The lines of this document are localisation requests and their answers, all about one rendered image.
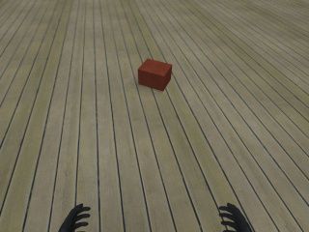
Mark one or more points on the right robot hand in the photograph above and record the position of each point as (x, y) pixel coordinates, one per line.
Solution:
(239, 221)

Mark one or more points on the left robot hand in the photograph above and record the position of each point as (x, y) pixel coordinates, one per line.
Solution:
(69, 224)

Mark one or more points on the carton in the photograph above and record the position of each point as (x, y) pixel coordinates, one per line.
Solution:
(154, 74)

